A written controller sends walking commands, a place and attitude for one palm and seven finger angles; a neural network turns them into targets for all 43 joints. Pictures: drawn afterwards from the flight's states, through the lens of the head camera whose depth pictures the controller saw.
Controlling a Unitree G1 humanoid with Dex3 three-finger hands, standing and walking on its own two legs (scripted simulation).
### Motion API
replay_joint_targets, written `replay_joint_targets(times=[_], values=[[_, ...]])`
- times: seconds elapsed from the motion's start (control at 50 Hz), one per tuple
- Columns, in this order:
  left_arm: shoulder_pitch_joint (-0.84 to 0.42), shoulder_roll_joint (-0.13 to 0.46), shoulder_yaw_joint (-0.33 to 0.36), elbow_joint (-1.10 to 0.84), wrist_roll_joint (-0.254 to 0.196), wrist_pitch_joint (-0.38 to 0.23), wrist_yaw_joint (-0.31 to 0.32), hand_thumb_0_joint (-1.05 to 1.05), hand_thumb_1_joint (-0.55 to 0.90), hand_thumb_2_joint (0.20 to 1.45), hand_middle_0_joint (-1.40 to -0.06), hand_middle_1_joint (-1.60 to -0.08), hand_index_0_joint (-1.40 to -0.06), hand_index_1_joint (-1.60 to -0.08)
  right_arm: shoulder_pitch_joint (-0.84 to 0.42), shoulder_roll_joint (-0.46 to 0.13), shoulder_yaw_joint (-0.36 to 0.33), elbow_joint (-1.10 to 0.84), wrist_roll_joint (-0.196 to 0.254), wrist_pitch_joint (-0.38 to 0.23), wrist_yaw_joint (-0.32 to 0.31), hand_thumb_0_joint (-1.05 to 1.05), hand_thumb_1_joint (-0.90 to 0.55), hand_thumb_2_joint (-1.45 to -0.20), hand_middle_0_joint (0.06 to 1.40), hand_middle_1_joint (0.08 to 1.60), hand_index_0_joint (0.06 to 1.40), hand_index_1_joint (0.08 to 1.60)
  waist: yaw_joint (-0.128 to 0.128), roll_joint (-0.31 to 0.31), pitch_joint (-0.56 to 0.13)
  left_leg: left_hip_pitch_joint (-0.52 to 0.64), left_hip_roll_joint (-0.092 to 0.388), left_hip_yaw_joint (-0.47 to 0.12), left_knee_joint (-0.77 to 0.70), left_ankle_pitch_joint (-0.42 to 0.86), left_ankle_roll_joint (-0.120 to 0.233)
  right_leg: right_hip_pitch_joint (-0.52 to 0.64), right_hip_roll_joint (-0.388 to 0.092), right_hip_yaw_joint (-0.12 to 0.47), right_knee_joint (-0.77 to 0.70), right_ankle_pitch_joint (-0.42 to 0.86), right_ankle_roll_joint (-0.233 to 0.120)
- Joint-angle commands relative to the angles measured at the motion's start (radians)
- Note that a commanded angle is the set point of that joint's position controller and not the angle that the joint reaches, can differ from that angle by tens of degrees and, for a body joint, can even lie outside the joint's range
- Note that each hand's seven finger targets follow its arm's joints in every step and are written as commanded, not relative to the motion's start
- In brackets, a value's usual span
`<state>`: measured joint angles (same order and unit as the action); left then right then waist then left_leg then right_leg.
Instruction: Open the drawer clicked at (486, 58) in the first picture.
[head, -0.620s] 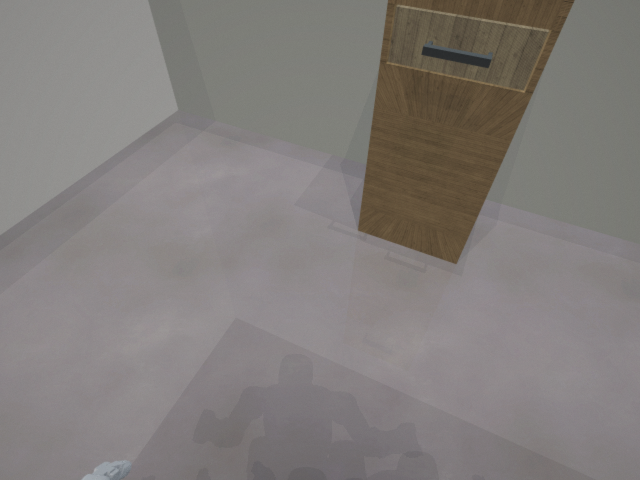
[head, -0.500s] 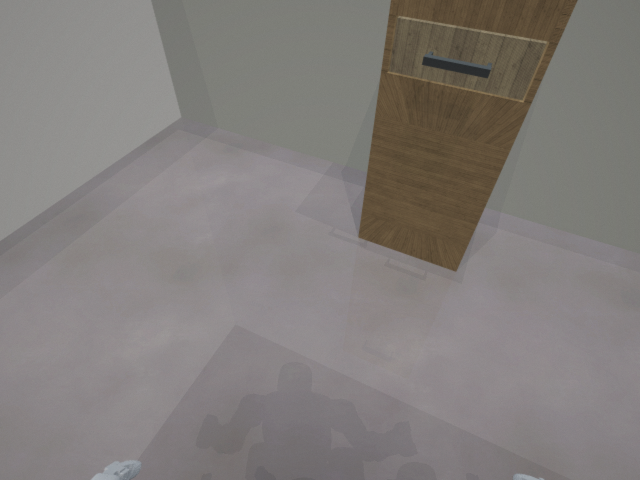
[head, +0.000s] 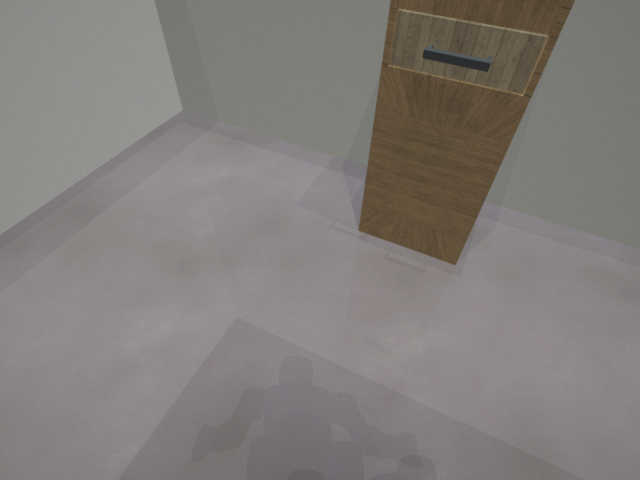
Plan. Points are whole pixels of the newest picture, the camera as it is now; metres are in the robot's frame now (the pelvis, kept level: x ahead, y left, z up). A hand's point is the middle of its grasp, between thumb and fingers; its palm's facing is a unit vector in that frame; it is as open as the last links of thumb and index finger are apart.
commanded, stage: stand and wait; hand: left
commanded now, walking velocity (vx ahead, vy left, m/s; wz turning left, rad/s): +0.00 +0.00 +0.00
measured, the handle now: (457, 56) +1.15 -0.31 +0.05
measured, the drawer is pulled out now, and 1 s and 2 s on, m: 0.00 0.00 0.00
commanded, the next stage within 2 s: look at it before walking up in 0.20 s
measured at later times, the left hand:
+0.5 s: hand out of the picture +0.07 +0.24 -0.15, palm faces -0.03 -0.94 -0.33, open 7.3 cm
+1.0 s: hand out of the picture +0.07 +0.24 -0.16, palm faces -0.03 -0.94 -0.33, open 7.3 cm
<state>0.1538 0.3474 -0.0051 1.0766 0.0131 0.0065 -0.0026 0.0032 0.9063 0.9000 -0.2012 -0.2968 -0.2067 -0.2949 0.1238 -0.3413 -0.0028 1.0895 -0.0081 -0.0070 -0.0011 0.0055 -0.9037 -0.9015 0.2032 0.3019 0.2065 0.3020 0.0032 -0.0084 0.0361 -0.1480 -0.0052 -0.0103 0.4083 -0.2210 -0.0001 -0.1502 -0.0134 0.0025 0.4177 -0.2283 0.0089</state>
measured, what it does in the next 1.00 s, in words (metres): stands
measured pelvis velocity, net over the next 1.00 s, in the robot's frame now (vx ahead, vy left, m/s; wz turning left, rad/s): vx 0.00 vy -0.01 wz -0.01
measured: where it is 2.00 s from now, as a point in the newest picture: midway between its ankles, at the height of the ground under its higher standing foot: (345, 465)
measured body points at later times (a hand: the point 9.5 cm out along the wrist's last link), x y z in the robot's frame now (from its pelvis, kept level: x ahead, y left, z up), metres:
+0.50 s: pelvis -0.01 +0.00 +0.00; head -0.01 +0.00 +0.45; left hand +0.07 +0.29 -0.13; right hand +0.07 -0.30 -0.13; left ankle +0.00 +0.12 -0.74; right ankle +0.00 -0.12 -0.74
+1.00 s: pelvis +0.00 -0.01 +0.00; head +0.01 -0.01 +0.45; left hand +0.07 +0.29 -0.13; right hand +0.08 -0.30 -0.13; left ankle +0.00 +0.12 -0.74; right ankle +0.00 -0.12 -0.74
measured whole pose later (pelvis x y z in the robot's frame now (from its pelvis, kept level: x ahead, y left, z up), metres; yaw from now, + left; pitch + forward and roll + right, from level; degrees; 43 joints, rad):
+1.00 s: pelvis +0.00 -0.01 +0.00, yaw -1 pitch -2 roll +0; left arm 0.15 0.33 0.00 1.09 0.01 0.01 0.00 0.00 0.91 0.90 -0.20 -0.30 -0.21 -0.29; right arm 0.12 -0.33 0.00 1.11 -0.01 -0.01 0.00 0.00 -0.90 -0.90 0.20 0.30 0.21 0.30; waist 0.01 0.00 0.03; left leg -0.14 0.01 -0.01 0.38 -0.21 -0.01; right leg -0.15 0.00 0.01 0.39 -0.21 0.00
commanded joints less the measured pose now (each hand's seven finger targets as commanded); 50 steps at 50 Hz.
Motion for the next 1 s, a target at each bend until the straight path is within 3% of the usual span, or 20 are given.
replay_joint_targets(times=[0.0,0.12,0.48,0.7,0.78,0.9,0.94,0.96,0.98], values=[[-0.055,0.199,0.039,-0.065,-0.005,-0.031,0.014,0.000,0.900,0.900,-0.200,-0.300,-0.200,-0.300,-0.064,-0.203,-0.038,-0.064,-0.002,-0.025,-0.010,0.000,-0.900,-0.900,0.200,0.300,0.200,0.300,-0.001,0.016,-0.055,-0.007,0.112,-0.095,-0.082,0.107,0.031,-0.003,-0.108,0.099,-0.085,0.085,-0.040],[-0.054,0.198,0.039,-0.058,-0.003,-0.032,0.013,0.000,0.900,0.900,-0.200,-0.300,-0.200,-0.300,-0.055,-0.204,-0.037,-0.050,-0.002,-0.024,-0.009,0.000,-0.900,-0.900,0.200,0.300,0.200,0.300,-0.003,-0.007,-0.045,-0.009,0.113,-0.097,-0.094,0.078,0.030,-0.017,-0.109,0.108,-0.104,0.046,-0.040],[-0.057,0.197,0.041,-0.054,-0.002,-0.035,0.015,0.000,0.900,0.900,-0.200,-0.300,-0.200,-0.300,-0.046,-0.201,-0.036,-0.042,-0.001,-0.027,-0.009,0.000,-0.900,-0.900,0.200,0.300,0.200,0.300,-0.003,-0.002,-0.060,0.006,0.119,-0.096,-0.096,0.136,0.026,0.003,-0.109,0.102,-0.099,0.116,-0.039],[-0.057,0.198,0.039,-0.053,-0.002,-0.034,0.013,0.000,0.900,0.900,-0.200,-0.300,-0.200,-0.300,-0.051,-0.203,-0.034,-0.041,0.000,-0.025,-0.009,0.000,-0.900,-0.900,0.200,0.300,0.200,0.300,-0.003,0.007,-0.040,0.004,0.118,-0.097,-0.105,0.110,0.024,-0.012,-0.108,0.105,-0.115,0.083,-0.038],[-0.051,0.199,0.041,-0.053,-0.002,-0.036,0.014,0.000,0.900,0.900,-0.200,-0.300,-0.200,-0.300,-0.050,-0.203,-0.034,-0.041,0.000,-0.026,-0.009,0.000,-0.900,-0.900,0.200,0.300,0.200,0.300,-0.002,0.004,-0.074,0.021,0.120,-0.095,-0.095,0.140,0.024,0.009,-0.112,0.104,-0.110,0.120,-0.040],[-0.050,0.200,0.039,-0.048,-0.003,-0.036,0.014,0.000,0.900,0.900,-0.200,-0.300,-0.200,-0.300,-0.054,-0.205,-0.033,-0.038,0.000,-0.026,-0.010,0.000,-0.900,-0.900,0.200,0.300,0.200,0.300,-0.002,0.013,-0.067,0.024,0.121,-0.093,-0.099,0.152,0.023,0.011,-0.111,0.100,-0.108,0.141,-0.039],[0.003,0.100,0.020,-0.027,-0.004,-0.017,0.016,0.000,0.900,0.900,-0.200,-0.300,-0.200,-0.300,-0.002,-0.103,-0.010,-0.016,-0.007,-0.013,-0.009,0.000,-0.900,-0.900,0.200,0.300,0.200,0.300,-0.004,0.002,-0.074,0.041,0.120,-0.056,-0.071,0.076,0.004,-0.010,-0.098,0.111,-0.099,0.063,-0.030],[0.029,0.080,0.020,-0.025,-0.001,-0.007,0.014,0.000,0.900,0.900,-0.200,-0.300,-0.200,-0.300,0.032,-0.082,-0.009,-0.015,-0.009,-0.006,-0.009,0.000,-0.900,-0.900,0.200,0.300,0.200,0.300,-0.003,0.006,-0.077,0.038,0.119,-0.043,-0.051,-0.009,0.003,-0.026,-0.091,0.120,-0.088,-0.030,-0.033],[0.034,0.085,0.025,-0.031,0.002,0.002,0.008,0.000,0.900,0.900,-0.200,-0.300,-0.200,-0.300,0.039,-0.085,-0.013,-0.017,-0.012,-0.001,-0.008,0.000,-0.900,-0.900,0.200,0.300,0.200,0.300,-0.002,0.005,-0.033,0.008,0.119,-0.039,-0.053,-0.112,0.006,-0.066,-0.079,0.134,-0.089,-0.132,-0.038]])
